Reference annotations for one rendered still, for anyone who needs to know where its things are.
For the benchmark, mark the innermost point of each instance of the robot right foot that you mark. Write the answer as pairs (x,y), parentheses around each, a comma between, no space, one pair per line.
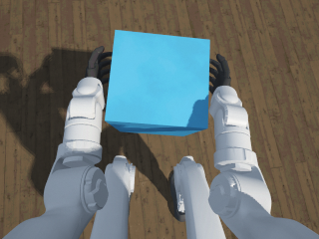
(179,215)

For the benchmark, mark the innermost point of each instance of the robot right upper arm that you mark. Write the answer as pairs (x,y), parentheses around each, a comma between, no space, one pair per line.
(244,204)

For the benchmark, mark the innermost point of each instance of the robot left upper arm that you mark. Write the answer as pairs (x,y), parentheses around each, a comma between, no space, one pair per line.
(72,196)

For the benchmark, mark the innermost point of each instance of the robot left shin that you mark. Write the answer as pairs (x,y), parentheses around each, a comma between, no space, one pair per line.
(117,158)

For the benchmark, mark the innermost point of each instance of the left robot forearm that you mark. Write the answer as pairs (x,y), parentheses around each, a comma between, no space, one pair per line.
(83,127)

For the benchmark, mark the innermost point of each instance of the carton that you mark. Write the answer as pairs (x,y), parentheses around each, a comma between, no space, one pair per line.
(159,84)

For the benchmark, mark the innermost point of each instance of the right robot hand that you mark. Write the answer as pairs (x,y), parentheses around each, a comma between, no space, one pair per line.
(222,74)

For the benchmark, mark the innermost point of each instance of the left robot hand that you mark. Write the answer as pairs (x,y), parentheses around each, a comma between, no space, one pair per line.
(94,68)

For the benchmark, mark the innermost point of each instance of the right robot forearm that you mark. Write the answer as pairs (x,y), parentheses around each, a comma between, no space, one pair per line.
(233,151)

